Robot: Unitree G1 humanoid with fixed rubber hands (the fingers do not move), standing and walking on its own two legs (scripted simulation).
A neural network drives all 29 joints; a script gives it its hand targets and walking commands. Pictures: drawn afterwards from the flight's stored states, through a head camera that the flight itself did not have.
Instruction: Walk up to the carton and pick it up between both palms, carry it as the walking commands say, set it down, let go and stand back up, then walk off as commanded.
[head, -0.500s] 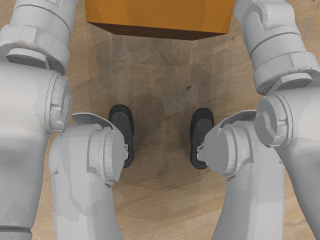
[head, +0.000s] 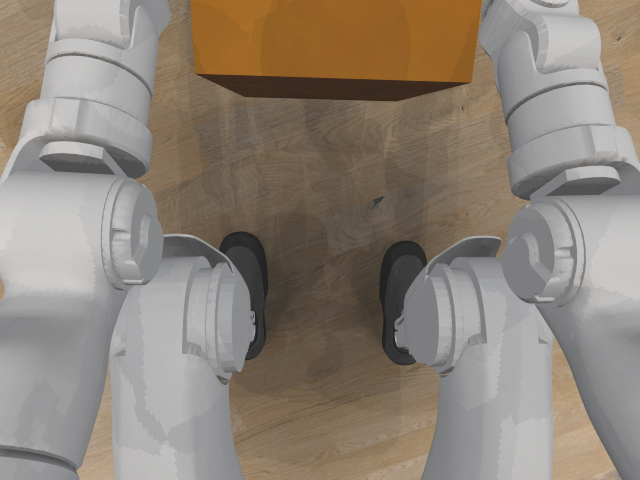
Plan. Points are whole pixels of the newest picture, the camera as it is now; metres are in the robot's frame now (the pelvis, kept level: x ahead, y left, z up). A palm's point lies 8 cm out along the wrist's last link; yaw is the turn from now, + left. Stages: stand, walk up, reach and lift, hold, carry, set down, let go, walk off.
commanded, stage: reach and lift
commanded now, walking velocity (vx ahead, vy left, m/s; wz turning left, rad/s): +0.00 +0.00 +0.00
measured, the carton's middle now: out of the picture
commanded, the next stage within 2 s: none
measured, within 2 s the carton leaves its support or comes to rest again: leaves its support in 0.06 s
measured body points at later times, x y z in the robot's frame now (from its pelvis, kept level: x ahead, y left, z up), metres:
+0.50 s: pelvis +0.00 +0.00 +0.04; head +0.36 +0.04 +0.31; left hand +0.58 +0.19 -0.10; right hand +0.56 -0.12 -0.10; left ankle +0.11 +0.13 -0.32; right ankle +0.11 -0.13 -0.32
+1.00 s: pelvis +0.01 +0.00 +0.08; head +0.34 +0.05 +0.38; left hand +0.56 +0.19 -0.04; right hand +0.55 -0.12 -0.03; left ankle +0.11 +0.13 -0.32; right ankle +0.11 -0.13 -0.32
